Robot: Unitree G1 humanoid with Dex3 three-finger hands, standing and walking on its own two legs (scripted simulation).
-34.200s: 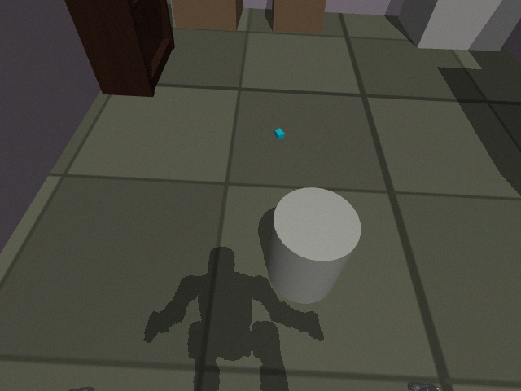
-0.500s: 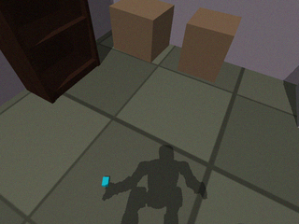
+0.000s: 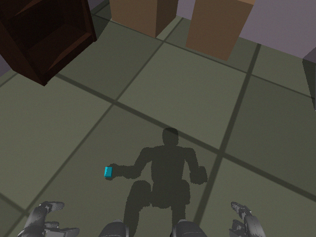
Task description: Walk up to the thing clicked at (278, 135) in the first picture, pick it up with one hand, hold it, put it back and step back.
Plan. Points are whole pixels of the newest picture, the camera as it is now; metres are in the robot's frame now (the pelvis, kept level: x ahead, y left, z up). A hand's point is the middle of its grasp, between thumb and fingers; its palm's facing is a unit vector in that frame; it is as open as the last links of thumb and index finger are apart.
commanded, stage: rise first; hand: left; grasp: from above
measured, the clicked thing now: (108, 172) +0.46 +0.23 -0.72
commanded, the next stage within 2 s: none
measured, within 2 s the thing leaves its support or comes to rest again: neither
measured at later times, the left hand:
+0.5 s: hand (62, 236) +0.13 +0.25 -0.20, palm faces -0.18 -0.86 -0.47, open 13.1 cm
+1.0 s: hand (78, 206) +0.23 +0.28 -0.38, palm faces -0.45 -0.49 -0.75, open 13.3 cm
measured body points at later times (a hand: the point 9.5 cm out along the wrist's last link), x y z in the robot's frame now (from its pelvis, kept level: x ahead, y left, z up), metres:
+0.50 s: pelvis -0.01 +0.00 -0.07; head +0.10 +0.02 +0.37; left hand +0.14 +0.30 -0.17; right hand +0.18 -0.24 -0.15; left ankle +0.00 +0.13 -0.71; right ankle -0.01 -0.14 -0.71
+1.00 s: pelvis -0.07 -0.01 -0.23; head +0.12 +0.01 +0.18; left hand +0.25 +0.30 -0.33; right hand +0.12 -0.28 -0.35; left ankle +0.00 +0.13 -0.71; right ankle -0.01 -0.14 -0.71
